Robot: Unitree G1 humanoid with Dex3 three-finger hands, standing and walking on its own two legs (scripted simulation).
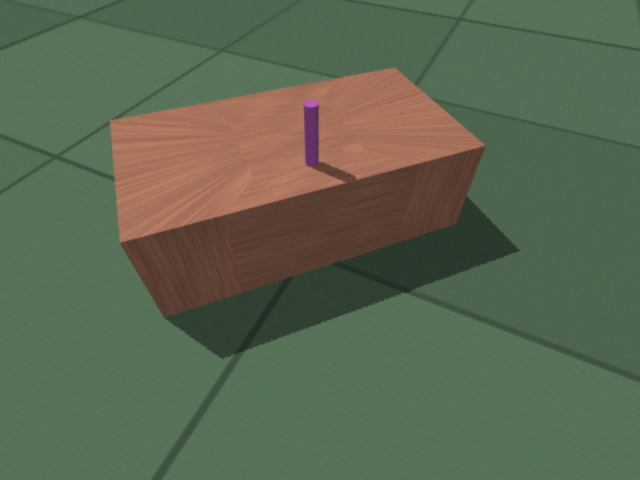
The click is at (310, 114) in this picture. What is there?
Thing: slim round
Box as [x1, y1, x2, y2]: [304, 100, 318, 166]
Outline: 307,100 304,102 305,163 309,166 313,166 317,164 318,103 315,100
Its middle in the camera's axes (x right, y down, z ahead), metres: -0.04 -0.33 +1.26
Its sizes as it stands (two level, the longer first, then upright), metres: 0.046 0.046 0.225
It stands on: a support 0.42 m high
